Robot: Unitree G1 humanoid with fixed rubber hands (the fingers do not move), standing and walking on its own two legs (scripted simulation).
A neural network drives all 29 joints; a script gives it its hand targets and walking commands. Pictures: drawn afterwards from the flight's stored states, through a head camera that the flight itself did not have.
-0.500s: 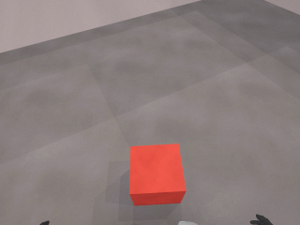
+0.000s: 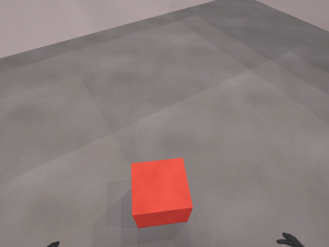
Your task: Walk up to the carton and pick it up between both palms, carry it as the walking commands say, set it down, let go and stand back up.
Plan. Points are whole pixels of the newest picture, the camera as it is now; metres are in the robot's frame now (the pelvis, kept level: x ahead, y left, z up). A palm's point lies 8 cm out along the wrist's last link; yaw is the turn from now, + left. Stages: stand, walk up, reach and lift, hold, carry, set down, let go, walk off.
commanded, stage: walk up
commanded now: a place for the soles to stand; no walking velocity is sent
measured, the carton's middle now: (160, 193) +0.47 +0.02 -0.63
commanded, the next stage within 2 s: reach and lift in 0.66 s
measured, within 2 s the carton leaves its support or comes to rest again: neither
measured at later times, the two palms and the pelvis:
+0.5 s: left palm out of the picture +0.10 +0.29 -0.10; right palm out of the picture +0.09 -0.34 -0.10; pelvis +0.00 -0.01 +0.00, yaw +2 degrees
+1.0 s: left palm (58, 244) +0.17 +0.28 -0.11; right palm (270, 222) +0.20 -0.27 -0.11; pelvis +0.00 +0.00 -0.02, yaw +2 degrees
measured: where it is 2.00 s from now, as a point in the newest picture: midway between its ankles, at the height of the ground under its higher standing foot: outside the picture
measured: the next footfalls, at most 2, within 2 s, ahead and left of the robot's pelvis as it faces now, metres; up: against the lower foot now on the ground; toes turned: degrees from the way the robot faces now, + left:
none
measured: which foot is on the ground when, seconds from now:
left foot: down 0.00-1.00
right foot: down 0.00-1.00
